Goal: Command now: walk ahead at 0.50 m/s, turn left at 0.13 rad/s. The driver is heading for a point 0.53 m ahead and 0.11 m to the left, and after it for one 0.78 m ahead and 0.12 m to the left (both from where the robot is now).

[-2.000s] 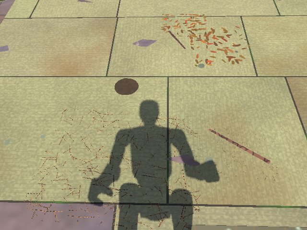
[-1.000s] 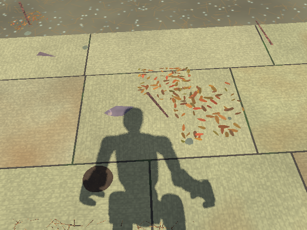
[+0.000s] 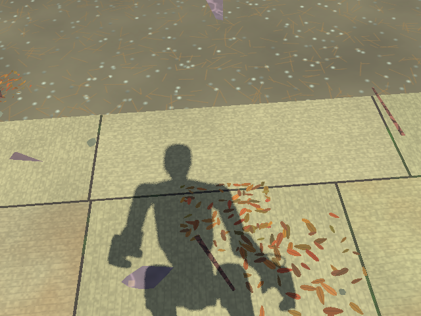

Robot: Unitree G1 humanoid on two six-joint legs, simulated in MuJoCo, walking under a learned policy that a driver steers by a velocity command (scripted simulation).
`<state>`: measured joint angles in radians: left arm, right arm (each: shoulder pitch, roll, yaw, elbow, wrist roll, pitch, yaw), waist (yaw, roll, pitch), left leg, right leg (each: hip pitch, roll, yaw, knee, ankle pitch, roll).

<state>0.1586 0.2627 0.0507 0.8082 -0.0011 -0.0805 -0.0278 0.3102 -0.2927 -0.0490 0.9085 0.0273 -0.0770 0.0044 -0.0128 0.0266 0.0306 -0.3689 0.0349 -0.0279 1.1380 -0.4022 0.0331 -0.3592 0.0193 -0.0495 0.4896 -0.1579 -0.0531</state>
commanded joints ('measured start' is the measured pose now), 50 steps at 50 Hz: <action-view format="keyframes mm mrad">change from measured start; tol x32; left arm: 1 38 92 23 -25 14 -16 3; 50 112 161 49 -78 -13 22 22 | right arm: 1 -10 -90 -29 -64 0 -2 -5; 50 -209 -99 -34 -206 -17 21 -5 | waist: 1 16 -129 -54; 17 71 -74 57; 23 -78 183 -401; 50 51 -84 -98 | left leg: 1 -245 110 -54 6 113 1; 11 -273 71 -9 -427 526 -22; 20 -5 -79 146 -557 248 103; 23 788 311 -824 -813 112 415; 32 134 105 -80 -864 987 221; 44 320 136 6 -566 855 96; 47 -270 -155 -35 84 -260 -26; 50 -359 -21 -74 1 -59 -4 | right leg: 1 227 -262 296 -316 2 -155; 15 424 -289 -81 -345 294 -101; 20 464 -279 -155 79 899 -36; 23 -346 47 74 891 -443 76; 24 -448 -22 154 914 -377 50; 44 -18 -32 46 2 159 -15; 46 384 -293 521 -44 456 -256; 50 260 -273 620 -265 -413 -219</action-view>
